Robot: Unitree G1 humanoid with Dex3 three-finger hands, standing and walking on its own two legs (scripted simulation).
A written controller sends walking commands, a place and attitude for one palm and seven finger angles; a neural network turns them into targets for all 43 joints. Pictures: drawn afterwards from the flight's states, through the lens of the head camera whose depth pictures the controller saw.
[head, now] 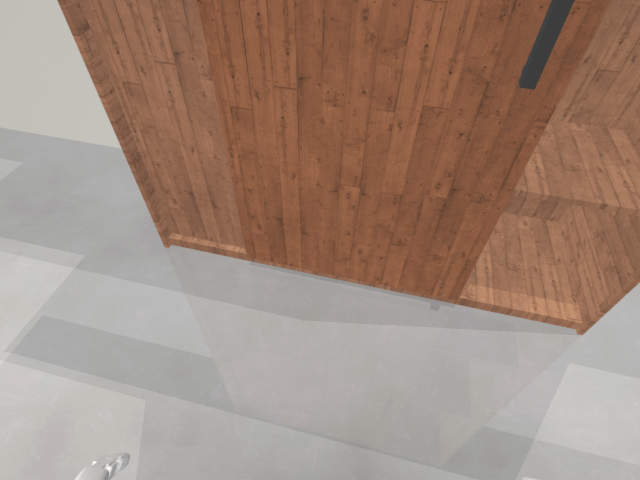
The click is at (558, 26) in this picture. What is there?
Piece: wardrobe's sliding door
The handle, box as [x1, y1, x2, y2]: [519, 0, 574, 89]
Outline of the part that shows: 574,0 551,1 526,64 522,69 522,73 519,79 520,87 534,89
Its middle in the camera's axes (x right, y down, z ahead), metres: +0.42 -0.43 +0.67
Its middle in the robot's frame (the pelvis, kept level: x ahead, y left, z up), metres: +0.84 -0.37 +0.28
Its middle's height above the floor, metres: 1.05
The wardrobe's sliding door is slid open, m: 0.43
